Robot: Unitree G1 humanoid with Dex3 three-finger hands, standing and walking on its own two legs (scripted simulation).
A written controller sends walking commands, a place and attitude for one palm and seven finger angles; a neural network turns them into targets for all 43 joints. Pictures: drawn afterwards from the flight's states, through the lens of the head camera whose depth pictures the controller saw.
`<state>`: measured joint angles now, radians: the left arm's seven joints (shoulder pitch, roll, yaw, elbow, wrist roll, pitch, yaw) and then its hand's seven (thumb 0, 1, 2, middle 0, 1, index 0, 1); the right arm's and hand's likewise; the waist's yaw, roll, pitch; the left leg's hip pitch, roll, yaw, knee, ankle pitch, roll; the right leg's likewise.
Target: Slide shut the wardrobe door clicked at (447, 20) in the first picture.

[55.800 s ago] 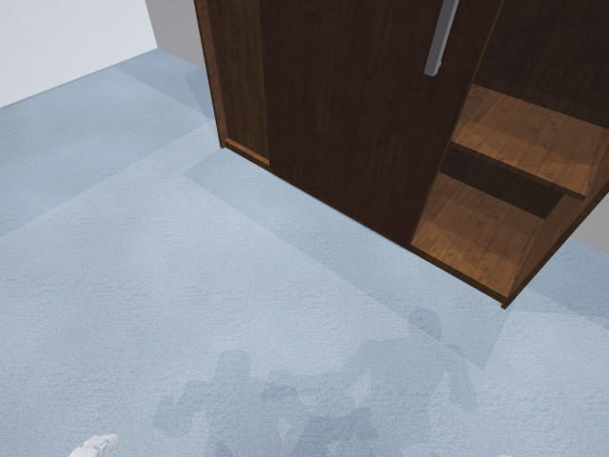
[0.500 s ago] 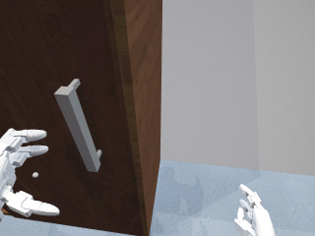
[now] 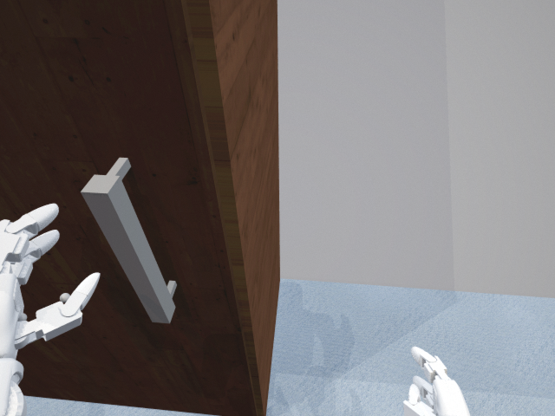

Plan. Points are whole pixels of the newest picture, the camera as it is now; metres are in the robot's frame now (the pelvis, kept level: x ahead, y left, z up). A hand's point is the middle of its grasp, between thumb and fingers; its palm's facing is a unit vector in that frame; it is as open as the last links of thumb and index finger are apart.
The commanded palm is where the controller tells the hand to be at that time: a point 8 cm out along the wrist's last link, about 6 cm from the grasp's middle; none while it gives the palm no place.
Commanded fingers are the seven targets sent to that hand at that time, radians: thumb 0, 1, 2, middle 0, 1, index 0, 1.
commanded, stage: draw the hand back to the body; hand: left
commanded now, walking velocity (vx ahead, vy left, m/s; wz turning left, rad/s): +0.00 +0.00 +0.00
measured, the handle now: (145, 249) +0.27 +0.21 +0.14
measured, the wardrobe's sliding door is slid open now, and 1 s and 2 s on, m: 0.00 0.00 0.00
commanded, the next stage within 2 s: step back with the hand held close in 0.48 s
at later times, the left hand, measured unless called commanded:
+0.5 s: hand (66, 302) +0.18 +0.26 +0.16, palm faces +0.46 -0.81 -0.37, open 7.5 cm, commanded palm +0.13 +0.29 +0.18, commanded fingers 0.00 0.90 0.90 -0.20 -0.30 -0.20 -0.30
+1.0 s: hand (44, 316) +0.16 +0.27 +0.16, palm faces +0.34 -0.81 -0.48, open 7.4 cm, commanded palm +0.10 +0.31 +0.18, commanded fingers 0.00 0.90 0.90 -0.20 -0.30 -0.20 -0.30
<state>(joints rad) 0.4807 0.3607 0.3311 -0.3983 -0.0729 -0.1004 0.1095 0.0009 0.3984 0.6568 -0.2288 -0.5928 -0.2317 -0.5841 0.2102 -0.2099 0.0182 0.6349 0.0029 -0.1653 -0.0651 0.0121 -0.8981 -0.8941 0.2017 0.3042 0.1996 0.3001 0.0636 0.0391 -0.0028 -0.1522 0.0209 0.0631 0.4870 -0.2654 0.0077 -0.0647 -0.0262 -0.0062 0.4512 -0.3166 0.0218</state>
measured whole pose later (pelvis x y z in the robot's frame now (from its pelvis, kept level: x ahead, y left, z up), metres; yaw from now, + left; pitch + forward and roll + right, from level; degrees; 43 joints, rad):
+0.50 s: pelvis -0.01 -0.01 +0.00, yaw +0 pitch -5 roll +0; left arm 0.46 0.35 0.33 -0.38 -0.08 -0.10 0.11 0.01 0.88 0.89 -0.21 -0.31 -0.21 -0.30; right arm 0.21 -0.22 0.01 0.64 0.00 -0.13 -0.06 0.01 -0.90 -0.89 0.20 0.30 0.20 0.30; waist 0.07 0.04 0.01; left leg -0.14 0.03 0.05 0.46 -0.24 0.00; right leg -0.04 -0.01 -0.02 0.41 -0.29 0.01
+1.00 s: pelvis -0.06 +0.02 +0.00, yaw -2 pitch -1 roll -1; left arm 0.52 0.44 0.42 -0.51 -0.05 -0.18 0.12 0.01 0.88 0.89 -0.22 -0.31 -0.22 -0.30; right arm 0.19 -0.21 -0.01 0.53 0.01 -0.02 -0.06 0.01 -0.90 -0.89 0.20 0.30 0.20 0.30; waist 0.01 -0.02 0.06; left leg -0.31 0.03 0.10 0.53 -0.20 0.04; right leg -0.25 -0.02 0.04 0.51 -0.24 0.04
